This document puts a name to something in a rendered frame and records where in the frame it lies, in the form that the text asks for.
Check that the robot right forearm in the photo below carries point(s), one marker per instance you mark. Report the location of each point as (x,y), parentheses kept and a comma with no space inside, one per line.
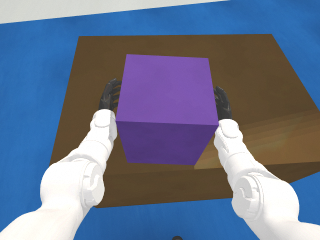
(234,156)

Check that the robot left upper arm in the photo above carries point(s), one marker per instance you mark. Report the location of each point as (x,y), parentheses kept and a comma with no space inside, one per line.
(68,191)

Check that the right robot hand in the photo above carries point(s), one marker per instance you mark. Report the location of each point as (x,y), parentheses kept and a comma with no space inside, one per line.
(223,107)

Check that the carton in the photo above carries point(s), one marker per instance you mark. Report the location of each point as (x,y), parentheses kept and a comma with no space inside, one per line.
(166,111)

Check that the pedestal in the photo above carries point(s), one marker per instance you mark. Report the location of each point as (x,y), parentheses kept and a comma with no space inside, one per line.
(277,117)

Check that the robot left forearm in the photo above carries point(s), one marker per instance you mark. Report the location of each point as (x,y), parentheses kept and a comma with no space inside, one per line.
(98,143)

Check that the left robot hand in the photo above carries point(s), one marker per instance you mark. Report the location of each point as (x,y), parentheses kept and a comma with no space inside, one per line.
(107,98)

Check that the robot right upper arm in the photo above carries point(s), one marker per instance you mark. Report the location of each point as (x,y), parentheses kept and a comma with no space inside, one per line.
(270,208)

